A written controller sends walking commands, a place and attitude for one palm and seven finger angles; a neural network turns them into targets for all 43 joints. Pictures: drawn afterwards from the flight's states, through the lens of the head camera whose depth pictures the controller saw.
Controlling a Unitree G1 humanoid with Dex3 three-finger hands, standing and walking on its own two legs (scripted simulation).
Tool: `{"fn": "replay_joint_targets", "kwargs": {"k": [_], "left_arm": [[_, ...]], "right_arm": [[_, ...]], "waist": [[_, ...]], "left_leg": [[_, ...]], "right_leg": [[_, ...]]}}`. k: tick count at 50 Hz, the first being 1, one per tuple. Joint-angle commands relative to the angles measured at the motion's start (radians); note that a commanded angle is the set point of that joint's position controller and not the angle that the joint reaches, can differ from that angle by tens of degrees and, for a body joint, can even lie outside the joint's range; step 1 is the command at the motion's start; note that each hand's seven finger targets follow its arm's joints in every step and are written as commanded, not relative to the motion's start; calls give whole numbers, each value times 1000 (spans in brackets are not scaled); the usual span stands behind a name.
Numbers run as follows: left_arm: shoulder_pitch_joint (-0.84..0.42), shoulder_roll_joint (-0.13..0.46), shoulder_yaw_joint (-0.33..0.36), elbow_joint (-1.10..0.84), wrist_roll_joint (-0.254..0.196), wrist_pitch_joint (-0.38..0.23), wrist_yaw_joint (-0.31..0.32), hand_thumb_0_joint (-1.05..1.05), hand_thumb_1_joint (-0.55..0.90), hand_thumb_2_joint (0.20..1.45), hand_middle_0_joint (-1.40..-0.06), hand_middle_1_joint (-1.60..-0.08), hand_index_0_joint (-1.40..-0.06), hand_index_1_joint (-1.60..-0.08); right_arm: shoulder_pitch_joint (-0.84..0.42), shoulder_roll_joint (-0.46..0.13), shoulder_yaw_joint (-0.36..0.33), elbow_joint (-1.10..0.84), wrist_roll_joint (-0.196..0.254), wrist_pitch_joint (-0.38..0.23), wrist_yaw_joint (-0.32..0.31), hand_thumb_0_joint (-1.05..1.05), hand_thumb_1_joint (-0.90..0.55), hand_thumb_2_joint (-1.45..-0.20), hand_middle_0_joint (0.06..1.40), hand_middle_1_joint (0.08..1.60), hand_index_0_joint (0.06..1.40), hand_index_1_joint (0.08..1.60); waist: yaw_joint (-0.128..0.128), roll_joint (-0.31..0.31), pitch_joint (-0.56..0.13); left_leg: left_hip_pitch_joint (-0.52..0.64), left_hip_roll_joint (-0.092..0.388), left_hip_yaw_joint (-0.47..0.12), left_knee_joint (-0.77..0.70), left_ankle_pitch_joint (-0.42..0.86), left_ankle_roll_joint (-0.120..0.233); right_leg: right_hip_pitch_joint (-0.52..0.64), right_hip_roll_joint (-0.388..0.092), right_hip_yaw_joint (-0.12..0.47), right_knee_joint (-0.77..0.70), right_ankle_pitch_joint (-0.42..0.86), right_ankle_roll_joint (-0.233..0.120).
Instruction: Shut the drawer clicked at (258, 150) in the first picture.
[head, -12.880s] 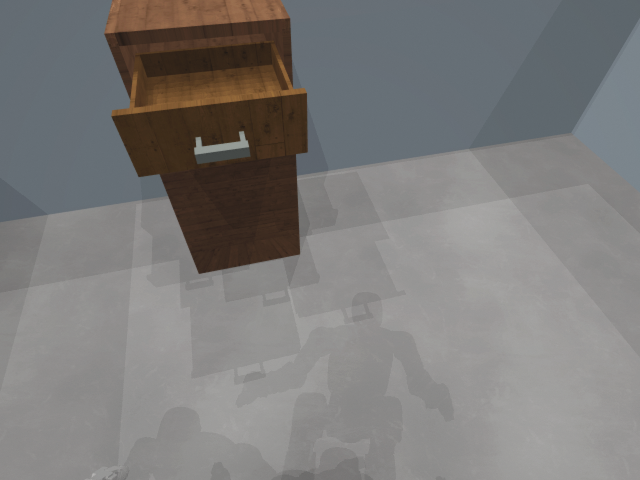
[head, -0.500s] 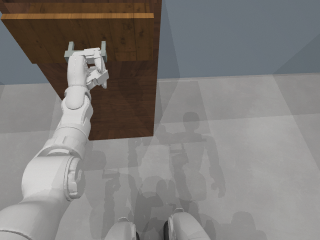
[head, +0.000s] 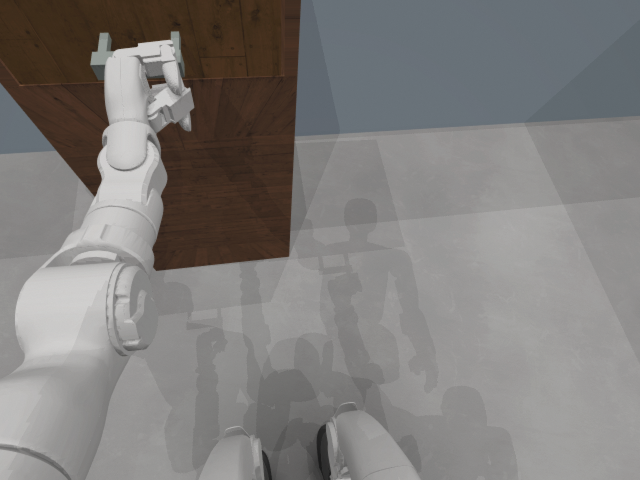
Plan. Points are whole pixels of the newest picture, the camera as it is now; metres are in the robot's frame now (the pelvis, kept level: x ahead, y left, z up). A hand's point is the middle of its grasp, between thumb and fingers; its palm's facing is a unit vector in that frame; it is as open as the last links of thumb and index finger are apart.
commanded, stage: push the drawer shut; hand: left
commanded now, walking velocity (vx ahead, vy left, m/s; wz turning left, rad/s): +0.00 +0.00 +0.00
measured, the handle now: (140, 52) +0.63 +0.14 +0.09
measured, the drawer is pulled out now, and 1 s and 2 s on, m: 0.00 0.00 0.00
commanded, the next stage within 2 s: pull the fist back off the drawer in 0.26 s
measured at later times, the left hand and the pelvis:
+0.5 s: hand (182, 91) +0.56 +0.09 +0.09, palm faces +0.00 -1.00 -0.05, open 3.1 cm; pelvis -0.02 +0.00 -0.01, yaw +0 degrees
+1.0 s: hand (183, 98) +0.56 +0.09 +0.09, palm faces +0.00 -1.00 -0.02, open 3.2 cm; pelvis +0.01 +0.01 +0.00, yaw -2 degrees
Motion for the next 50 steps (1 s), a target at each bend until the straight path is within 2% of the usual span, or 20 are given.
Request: {"fn": "replay_joint_targets", "kwargs": {"k": [1, 3, 4, 11, 16, 18, 20, 21, 23, 25, 27, 30, 34, 36, 37, 42, 44, 46, 48, 50], "left_arm": [[-656, 226, 22, -236, 9, -63, 16, 0, 900, 900, -1400, -1600, -1400, -1600], [-672, 220, 15, -240, 10, -62, 10, 0, 900, 900, -1400, -1600, -1400, -1600], [-681, 251, 39, -240, 10, -62, 10, 0, 900, 900, -1400, -1600, -1400, -1600], [-769, 236, -3, -216, 10, -57, 16, 0, 900, 900, -1400, -1600, -1400, -1600], [-808, 263, -2, -209, 8, -54, 23, 0, 900, 900, -1400, -1600, -1400, -1600], [-826, 227, -37, -213, 3, -47, 17, 0, 900, 900, -1400, -1600, -1400, -1600], [-809, 237, -27, -191, 2, -40, 18, 0, 900, 900, -1400, -1600, -1400, -1600], [-814, 251, -13, -198, 3, -43, 18, 0, 900, 900, -1400, -1600, -1400, -1600], [-810, 228, -31, -182, 9, -40, 18, 0, 900, 900, -1400, -1600, -1400, -1600], [-788, 258, 0, -166, 6, -34, 23, 0, 900, 900, -1400, -1600, -1400, -1600], [-794, 270, 9, -192, 13, -43, 21, 0, 900, 900, -1400, -1600, -1400, -1600], [-755, 225, -9, -165, 8, -34, 20, 0, 900, 900, -1400, -1600, -1400, -1600], [-715, 266, 28, -185, 6, -28, 12, 0, 900, 900, -1400, -1600, -1400, -1600], [-666, 251, 28, -189, 1, -30, 6, 0, 900, 900, -1400, -1600, -1400, -1600], [-658, 217, 4, -196, -4, -28, 2, 0, 900, 900, -1400, -1600, -1400, -1600], [-545, 165, -3, -275, -20, -43, 0, 0, 900, 900, -1400, -1600, -1400, -1600], [-474, 163, 10, -264, -27, -34, 3, 0, 900, 900, -1400, -1600, -1400, -1600], [-442, 166, 15, -290, -25, -37, 1, 0, 900, 900, -1400, -1600, -1400, -1600], [-357, 172, 29, -342, -27, -47, -1, 0, 900, 900, -1400, -1600, -1400, -1600], [-356, 130, 5, -378, -37, -54, -2, 0, 900, 900, -1400, -1600, -1400, -1600]], "right_arm": [[228, -182, -55, -24, -4, -6, -13, 0, -900, -900, 200, 300, 200, 300], [233, -180, -54, -24, -4, -4, -10, 0, -900, -900, 200, 300, 200, 300], [235, -185, -56, -24, -2, -2, -13, 0, -900, -900, 200, 300, 200, 300], [237, -192, -46, -14, -2, -9, -21, 0, -900, -900, 200, 300, 200, 300], [239, -199, -41, -8, -1, -23, -28, 0, -900, -900, 200, 300, 200, 300], [235, -200, -38, -3, 0, -29, -30, 0, -900, -900, 200, 300, 200, 300], [238, -202, -37, -4, -1, -33, -30, 0, -900, -900, 200, 300, 200, 300], [241, -203, -37, -8, -3, -34, -31, 0, -900, -900, 200, 300, 200, 300], [238, -203, -36, -10, -4, -34, -28, 0, -900, -900, 200, 300, 200, 300], [236, -207, -37, -13, -3, -35, -25, 0, -900, -900, 200, 300, 200, 300], [245, -206, -36, -18, -7, -34, -22, 0, -900, -900, 200, 300, 200, 300], [237, -204, -40, -18, -6, -32, -13, 0, -900, -900, 200, 300, 200, 300], [238, -204, -41, -32, -4, -26, -12, 0, -900, -900, 200, 300, 200, 300], [240, -201, -43, -39, -2, -23, -10, 0, -900, -900, 200, 300, 200, 300], [235, -199, -43, -40, 0, -21, -8, 0, -900, -900, 200, 300, 200, 300], [231, -193, -56, -51, 2, -12, 2, 0, -900, -900, 200, 300, 200, 300], [225, -191, -59, -53, 6, -2, 3, 0, -900, -900, 200, 300, 200, 300], [224, -186, -60, -61, 9, 3, 3, 0, -900, -900, 200, 300, 200, 300], [215, -179, -65, -78, 14, 11, 3, 0, -900, -900, 200, 300, 200, 300], [207, -171, -69, -78, 16, 17, 5, 0, -900, -900, 200, 300, 200, 300]], "waist": [[-73, 103, -516], [-75, 112, -534], [-78, 91, -531], [-118, 140, -459], [-135, 145, -500], [-147, 163, -492], [-142, 143, -485], [-136, 170, -500], [-137, 158, -491], [-130, 124, -475], [-113, 161, -520], [-114, 135, -485], [-89, 116, -499], [-70, 131, -511], [-76, 132, -493], [-28, 146, -548], [-22, 83, -514], [-9, 74, -504], [28, 75, -550], [19, 61, -529]], "left_leg": [[354, 3, -89, -104, 309, -7], [361, 3, -88, -99, 321, -8], [345, 4, -88, -96, 310, -6], [330, 8, -107, -113, 209, -5], [320, 8, -106, -108, 170, 0], [329, 12, -112, -114, 159, -3], [301, 10, -112, -116, 136, -2], [325, 9, -114, -115, 152, -3], [315, 9, -120, -115, 133, -5], [280, 8, -114, -113, 103, -1], [318, 9, -126, -113, 141, -8], [304, 10, -121, -111, 129, -7], [280, 7, -107, -112, 137, -3], [320, 10, -115, -118, 170, -9], [329, 12, -114, -119, 178, -11], [435, 22, -123, -128, 290, -28], [393, 16, -96, -128, 296, -20], [375, 10, -81, -135, 305, -14], [407, 9, -72, -141, 371, -20], [415, 9, -62, -141, 402, -18]], "right_leg": [[195, 18, 61, -114, 216, 12], [198, 19, 62, -115, 224, 13], [202, 19, 63, -118, 217, 15], [115, 20, 57, -132, 114, 13], [112, 20, 61, -133, 84, 16], [91, 18, 60, -136, 73, 17], [105, 18, 59, -137, 58, 16], [96, 18, 57, -132, 66, 13], [83, 17, 53, -129, 54, 13], [102, 17, 59, -136, 36, 15], [100, 17, 50, -117, 61, 10], [93, 18, 51, -124, 55, 11], [146, 18, 59, -128, 64, 11], [136, 21, 49, -116, 85, 6], [125, 21, 47, -118, 91, 8], [140, 25, 31, -106, 154, 3], [191, 28, 38, -121, 179, 6], [235, 28, 45, -124, 212, 4], [290, 29, 46, -117, 275, 2], [310, 30, 50, -126, 320, 6]]}}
